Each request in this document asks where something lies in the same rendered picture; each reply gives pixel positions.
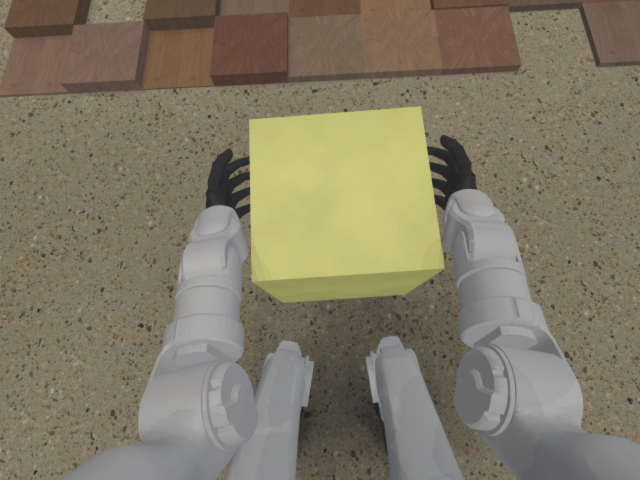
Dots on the carton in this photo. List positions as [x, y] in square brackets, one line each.
[342, 205]

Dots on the right robot hand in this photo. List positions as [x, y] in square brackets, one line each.
[458, 173]

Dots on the robot left upper arm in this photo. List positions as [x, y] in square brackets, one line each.
[191, 420]

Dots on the right robot forearm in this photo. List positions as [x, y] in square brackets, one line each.
[496, 305]

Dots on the left robot hand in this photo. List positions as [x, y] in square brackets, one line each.
[220, 188]

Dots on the left robot forearm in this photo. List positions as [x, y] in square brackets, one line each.
[206, 322]

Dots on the left robot shin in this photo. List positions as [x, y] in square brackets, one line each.
[287, 345]

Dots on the robot right upper arm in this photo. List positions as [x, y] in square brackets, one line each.
[527, 407]

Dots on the robot right foot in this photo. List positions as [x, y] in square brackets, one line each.
[382, 424]

